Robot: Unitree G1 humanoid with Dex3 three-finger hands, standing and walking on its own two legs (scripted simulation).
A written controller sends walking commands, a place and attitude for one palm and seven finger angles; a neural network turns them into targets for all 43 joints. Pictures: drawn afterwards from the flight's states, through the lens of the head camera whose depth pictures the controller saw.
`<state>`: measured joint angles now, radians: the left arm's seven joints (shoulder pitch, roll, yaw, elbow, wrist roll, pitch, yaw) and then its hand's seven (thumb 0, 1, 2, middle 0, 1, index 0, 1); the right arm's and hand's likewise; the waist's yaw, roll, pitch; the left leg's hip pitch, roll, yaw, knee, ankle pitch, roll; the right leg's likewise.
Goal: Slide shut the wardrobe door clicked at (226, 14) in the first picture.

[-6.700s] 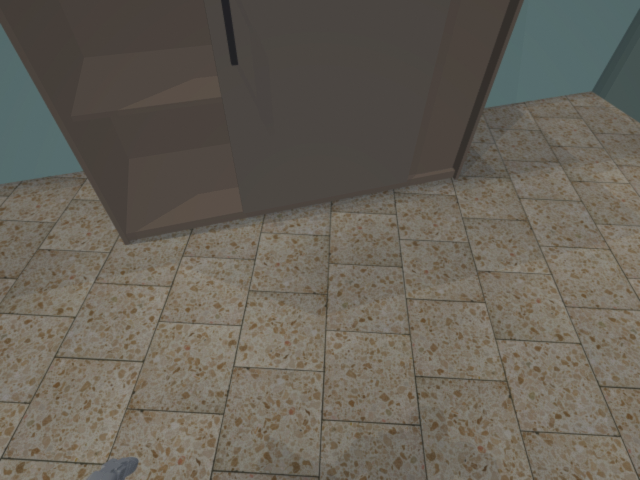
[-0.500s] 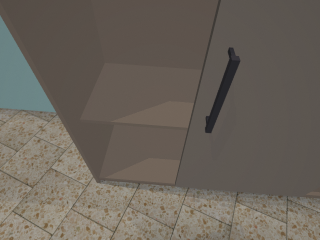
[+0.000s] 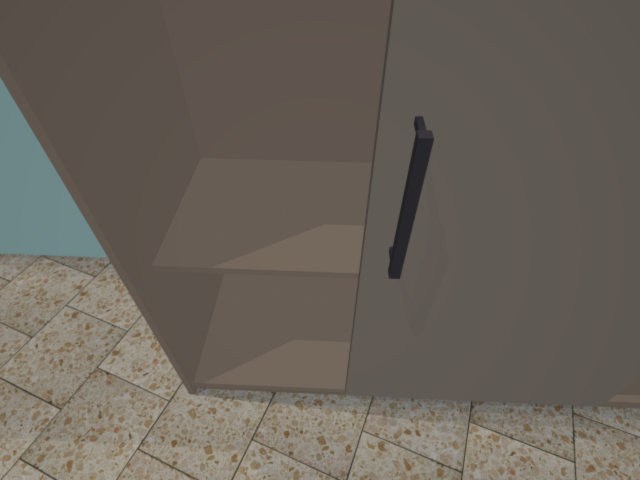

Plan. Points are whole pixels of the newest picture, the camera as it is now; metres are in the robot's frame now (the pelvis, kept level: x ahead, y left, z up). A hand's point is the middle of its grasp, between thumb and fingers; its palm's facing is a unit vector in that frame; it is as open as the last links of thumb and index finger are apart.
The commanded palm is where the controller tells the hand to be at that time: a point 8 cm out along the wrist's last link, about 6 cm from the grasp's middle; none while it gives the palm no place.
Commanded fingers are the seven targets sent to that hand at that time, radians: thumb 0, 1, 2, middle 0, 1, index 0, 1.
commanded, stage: look again from close up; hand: right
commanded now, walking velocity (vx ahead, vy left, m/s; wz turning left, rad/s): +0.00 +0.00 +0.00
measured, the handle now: (405, 207) +0.49 -0.11 +0.08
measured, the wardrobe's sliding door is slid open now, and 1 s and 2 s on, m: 0.48 0.48 0.48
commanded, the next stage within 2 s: none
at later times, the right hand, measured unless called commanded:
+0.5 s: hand out of the picture -0.05 -0.18 -0.18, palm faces +0.03 +0.99 -0.14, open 7.4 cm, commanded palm none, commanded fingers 0.00 -0.90 -0.90 0.20 0.30 0.20 0.30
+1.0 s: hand out of the picture -0.04 -0.19 -0.18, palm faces +0.02 +0.99 -0.16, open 7.4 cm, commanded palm none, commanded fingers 0.00 -0.90 -0.90 0.20 0.30 0.20 0.30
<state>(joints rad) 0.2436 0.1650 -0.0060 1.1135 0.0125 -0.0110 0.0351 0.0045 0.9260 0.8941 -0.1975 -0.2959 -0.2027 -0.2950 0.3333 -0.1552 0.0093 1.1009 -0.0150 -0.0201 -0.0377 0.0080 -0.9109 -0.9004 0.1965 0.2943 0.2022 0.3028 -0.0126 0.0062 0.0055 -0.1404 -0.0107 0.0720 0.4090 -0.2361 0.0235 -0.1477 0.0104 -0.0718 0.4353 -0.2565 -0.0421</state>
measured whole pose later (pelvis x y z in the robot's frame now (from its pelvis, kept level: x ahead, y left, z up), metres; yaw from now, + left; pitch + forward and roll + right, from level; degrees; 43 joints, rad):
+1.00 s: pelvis -0.01 -0.04 +0.00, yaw +1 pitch -1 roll +0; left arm 0.33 0.11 -0.01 1.14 0.01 -0.02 0.04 0.00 0.91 0.89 -0.20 -0.30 -0.20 -0.29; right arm 0.36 -0.11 0.00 1.13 -0.02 -0.01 -0.05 0.01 -0.91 -0.90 0.20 0.29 0.20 0.30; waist 0.00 0.01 0.01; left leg -0.17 0.05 0.02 0.42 -0.22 -0.04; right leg -0.14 0.07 -0.12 0.38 -0.22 -0.11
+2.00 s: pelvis +0.00 -0.01 +0.00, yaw +1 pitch -1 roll +0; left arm 0.32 0.12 -0.01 1.15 0.01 -0.02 0.04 0.00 0.91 0.89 -0.20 -0.30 -0.20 -0.29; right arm 0.34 -0.11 0.00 1.14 -0.02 -0.01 -0.04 0.01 -0.91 -0.90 0.20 0.29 0.20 0.30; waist 0.00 0.00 0.01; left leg -0.16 0.01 0.05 0.40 -0.22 0.00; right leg -0.13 0.04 -0.09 0.38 -0.22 -0.06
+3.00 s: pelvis -0.04 +0.03 -0.05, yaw -2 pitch +7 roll +1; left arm 0.27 0.21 -0.08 0.63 -0.03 -0.29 0.04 0.02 0.90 0.89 -0.20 -0.30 -0.21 -0.30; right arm 0.25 -0.32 -0.30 0.12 0.36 -0.26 0.42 0.01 -0.14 -0.58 0.25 0.78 0.26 0.79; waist -0.01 -0.04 -0.08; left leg -0.59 -0.02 0.15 0.87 -0.40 0.08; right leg -0.63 -0.03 0.00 0.92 -0.41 0.00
